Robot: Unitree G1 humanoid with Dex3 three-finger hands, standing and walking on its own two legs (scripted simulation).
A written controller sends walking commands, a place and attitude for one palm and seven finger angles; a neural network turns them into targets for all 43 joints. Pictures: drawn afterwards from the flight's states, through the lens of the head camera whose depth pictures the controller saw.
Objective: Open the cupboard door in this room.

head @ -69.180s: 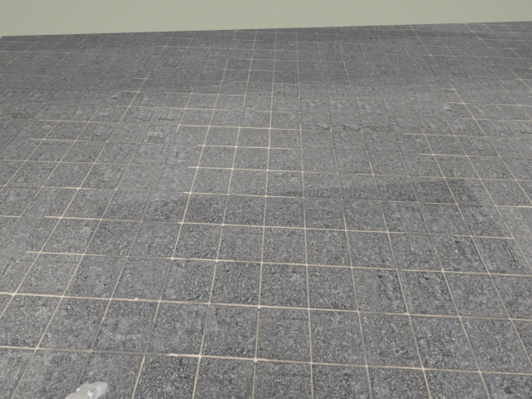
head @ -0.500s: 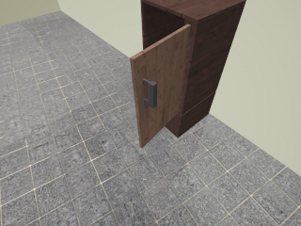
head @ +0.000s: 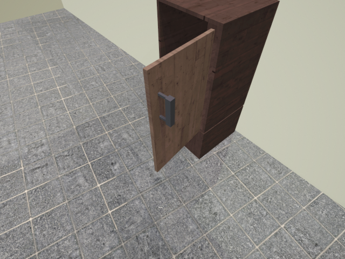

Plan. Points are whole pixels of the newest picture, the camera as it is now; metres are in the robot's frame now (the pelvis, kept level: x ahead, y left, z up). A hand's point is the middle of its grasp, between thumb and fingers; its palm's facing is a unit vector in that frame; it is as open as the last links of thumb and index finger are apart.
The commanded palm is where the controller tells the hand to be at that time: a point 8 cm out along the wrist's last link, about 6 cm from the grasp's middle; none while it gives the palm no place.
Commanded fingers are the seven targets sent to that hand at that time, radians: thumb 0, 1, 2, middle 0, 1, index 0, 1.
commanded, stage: look to check the result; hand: left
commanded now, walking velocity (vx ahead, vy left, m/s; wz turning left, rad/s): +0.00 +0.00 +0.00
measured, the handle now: (165, 109) +0.60 +0.06 -0.04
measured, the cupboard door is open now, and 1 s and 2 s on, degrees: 99 99 99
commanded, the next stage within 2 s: stand and wait in 0.44 s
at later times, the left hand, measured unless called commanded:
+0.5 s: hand out of the picture -0.01 +0.16 -0.18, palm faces +0.04 -0.98 -0.19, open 7.4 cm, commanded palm none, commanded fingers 0.00 0.90 0.90 -0.20 -0.30 -0.20 -0.30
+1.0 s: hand out of the picture +0.00 +0.16 -0.18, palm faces +0.04 -0.98 -0.20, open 7.4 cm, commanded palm none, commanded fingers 0.00 0.90 0.90 -0.20 -0.30 -0.20 -0.30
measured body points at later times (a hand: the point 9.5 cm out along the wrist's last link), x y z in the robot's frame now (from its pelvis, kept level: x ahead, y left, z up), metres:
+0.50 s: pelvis +0.01 -0.01 +0.00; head +0.03 -0.01 +0.45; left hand -0.01 +0.21 -0.16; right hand +0.02 -0.23 -0.16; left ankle +0.06 +0.12 -0.74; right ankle -0.05 -0.09 -0.74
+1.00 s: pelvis +0.02 -0.01 +0.00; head +0.03 -0.01 +0.45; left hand +0.00 +0.21 -0.16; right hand +0.02 -0.23 -0.16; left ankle +0.06 +0.12 -0.74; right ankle -0.05 -0.09 -0.74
